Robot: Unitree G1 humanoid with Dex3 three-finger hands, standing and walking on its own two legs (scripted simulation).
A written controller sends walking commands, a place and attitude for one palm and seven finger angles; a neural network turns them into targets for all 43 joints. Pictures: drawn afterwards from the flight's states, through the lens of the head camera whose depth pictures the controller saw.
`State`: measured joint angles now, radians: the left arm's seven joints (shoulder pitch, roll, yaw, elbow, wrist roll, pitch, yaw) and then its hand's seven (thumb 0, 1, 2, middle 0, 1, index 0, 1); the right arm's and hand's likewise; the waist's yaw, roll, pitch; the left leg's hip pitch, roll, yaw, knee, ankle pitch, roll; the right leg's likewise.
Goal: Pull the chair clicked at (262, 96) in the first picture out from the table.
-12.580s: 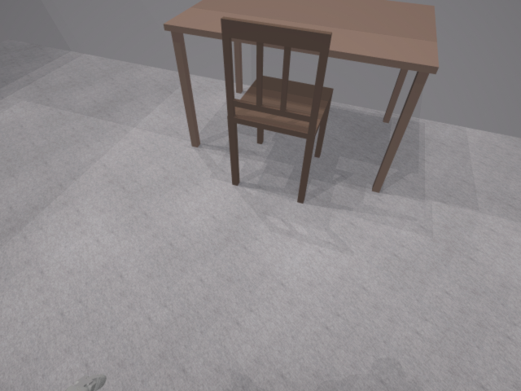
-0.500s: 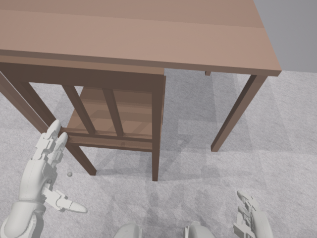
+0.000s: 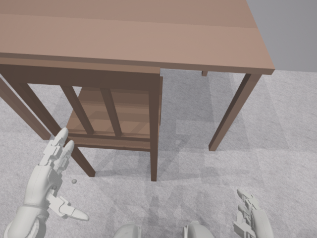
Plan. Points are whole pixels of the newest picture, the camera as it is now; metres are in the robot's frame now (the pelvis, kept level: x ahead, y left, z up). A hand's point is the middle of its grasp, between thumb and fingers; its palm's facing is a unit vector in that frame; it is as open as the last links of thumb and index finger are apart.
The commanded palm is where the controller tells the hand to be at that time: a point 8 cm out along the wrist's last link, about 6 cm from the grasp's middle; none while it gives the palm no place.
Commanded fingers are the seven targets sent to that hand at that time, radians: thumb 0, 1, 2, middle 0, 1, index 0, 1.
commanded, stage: aim the fingers beside a spindle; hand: left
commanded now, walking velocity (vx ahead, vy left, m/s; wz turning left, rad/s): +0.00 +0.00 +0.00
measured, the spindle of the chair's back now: (79, 111) +0.48 +0.28 -0.04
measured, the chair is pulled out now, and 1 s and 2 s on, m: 0.00 0.00 0.00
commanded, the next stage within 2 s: none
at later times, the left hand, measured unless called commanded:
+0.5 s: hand (86, 169) +0.27 +0.18 +0.03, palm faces -0.05 -1.00 -0.06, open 16.9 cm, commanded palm +0.25 +0.24 +0.02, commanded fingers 0.00 -0.50 0.30 -0.06 -0.08 -0.06 -0.08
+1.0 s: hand (99, 163) +0.29 +0.16 +0.01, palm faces -0.07 -1.00 -0.05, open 16.9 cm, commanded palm +0.28 +0.22 +0.01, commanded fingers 0.00 -0.50 0.30 -0.06 -0.08 -0.06 -0.08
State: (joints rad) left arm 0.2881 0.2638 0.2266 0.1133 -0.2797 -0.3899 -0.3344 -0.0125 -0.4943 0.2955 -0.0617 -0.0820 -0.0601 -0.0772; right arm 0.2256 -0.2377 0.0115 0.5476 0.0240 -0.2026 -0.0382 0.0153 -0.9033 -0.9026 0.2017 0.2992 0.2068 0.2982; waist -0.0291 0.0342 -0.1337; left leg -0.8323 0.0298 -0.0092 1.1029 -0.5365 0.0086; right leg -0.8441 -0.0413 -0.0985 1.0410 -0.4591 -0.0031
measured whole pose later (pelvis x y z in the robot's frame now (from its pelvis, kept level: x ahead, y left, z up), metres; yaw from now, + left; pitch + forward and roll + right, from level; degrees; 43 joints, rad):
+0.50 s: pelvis -0.01 +0.00 -0.01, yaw +0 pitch +17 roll -2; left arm 0.15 0.24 0.19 0.18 -0.24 -0.41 -0.27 -0.01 -0.50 0.30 -0.06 -0.08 -0.06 -0.08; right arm 0.24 -0.25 0.01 0.56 0.01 -0.20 -0.03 0.01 -0.90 -0.90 0.20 0.30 0.21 0.30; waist -0.04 0.03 -0.14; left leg -0.91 0.03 0.00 1.15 -0.55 0.01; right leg -0.93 -0.05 -0.09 1.10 -0.47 0.00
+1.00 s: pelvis +0.00 +0.00 -0.02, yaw +0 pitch +20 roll -2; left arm 0.07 0.22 0.15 0.21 -0.21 -0.42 -0.23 -0.01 -0.50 0.30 -0.06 -0.08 -0.06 -0.08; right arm 0.21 -0.24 0.01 0.56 0.00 -0.16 -0.02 0.01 -0.90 -0.90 0.20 0.30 0.21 0.30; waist -0.04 0.03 -0.15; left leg -0.99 0.03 -0.01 1.21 -0.57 0.00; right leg -1.01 -0.05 -0.09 1.16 -0.50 -0.01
